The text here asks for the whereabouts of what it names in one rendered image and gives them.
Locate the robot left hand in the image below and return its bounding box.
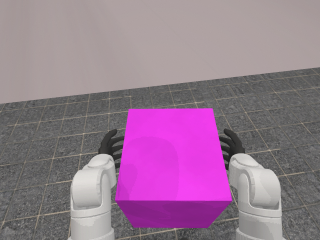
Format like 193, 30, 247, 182
98, 129, 125, 169

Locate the right robot forearm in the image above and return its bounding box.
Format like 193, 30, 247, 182
228, 153, 286, 240

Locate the left robot forearm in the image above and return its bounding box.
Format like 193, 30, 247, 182
67, 154, 117, 240

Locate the carton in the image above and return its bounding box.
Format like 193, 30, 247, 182
115, 108, 233, 228

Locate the robot right hand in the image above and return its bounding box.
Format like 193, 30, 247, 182
219, 128, 245, 171

